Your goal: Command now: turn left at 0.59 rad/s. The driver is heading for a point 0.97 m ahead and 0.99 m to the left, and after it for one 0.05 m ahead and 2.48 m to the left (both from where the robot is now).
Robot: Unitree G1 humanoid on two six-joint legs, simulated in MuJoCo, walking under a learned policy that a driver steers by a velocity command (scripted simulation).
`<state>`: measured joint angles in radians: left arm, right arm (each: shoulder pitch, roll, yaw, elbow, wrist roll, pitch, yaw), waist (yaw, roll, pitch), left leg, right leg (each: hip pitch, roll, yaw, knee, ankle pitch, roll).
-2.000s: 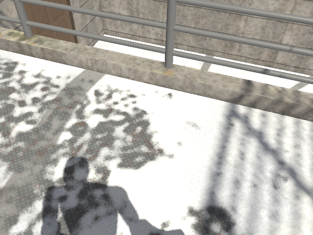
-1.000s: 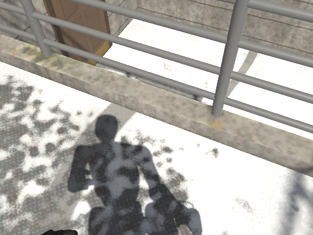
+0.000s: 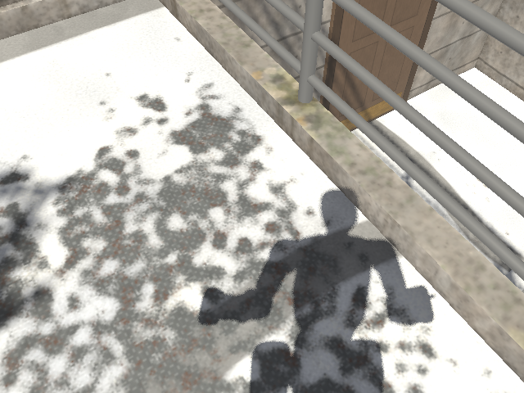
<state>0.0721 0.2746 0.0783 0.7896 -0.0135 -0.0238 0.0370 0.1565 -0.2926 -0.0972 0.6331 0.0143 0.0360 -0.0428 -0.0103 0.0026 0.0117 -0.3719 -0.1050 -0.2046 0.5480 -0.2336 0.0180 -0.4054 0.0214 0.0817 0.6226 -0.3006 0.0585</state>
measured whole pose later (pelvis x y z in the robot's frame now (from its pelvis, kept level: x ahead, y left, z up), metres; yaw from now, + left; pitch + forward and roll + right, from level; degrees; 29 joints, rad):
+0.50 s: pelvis -0.02 +0.03 +0.00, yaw +18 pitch +3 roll -1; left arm 0.14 0.32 0.09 0.73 0.00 0.02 0.04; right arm 0.20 -0.29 -0.08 0.57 -0.01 0.03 0.00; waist 0.01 -0.05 0.02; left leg -0.35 -0.03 -0.02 0.58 -0.29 0.04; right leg -0.51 -0.08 -0.01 1.02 -0.51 0.05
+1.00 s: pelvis -0.02 +0.01 +0.00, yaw +36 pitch +3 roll +0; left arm 0.14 0.26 0.07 0.69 0.02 -0.01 0.02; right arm 0.17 -0.33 -0.09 0.59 0.02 0.04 -0.03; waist 0.00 0.05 0.02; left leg -0.52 -0.13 -0.15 1.03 -0.50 -0.03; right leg -0.29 0.01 0.02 0.52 -0.27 -0.02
